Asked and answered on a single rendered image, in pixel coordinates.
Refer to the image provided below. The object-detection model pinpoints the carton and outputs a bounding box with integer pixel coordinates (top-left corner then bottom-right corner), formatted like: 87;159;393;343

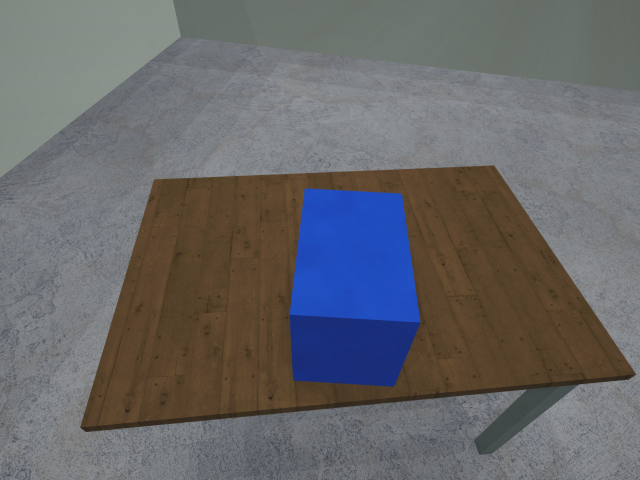
290;188;421;387

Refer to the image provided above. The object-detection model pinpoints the table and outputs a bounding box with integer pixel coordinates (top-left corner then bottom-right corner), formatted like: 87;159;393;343
80;165;636;455

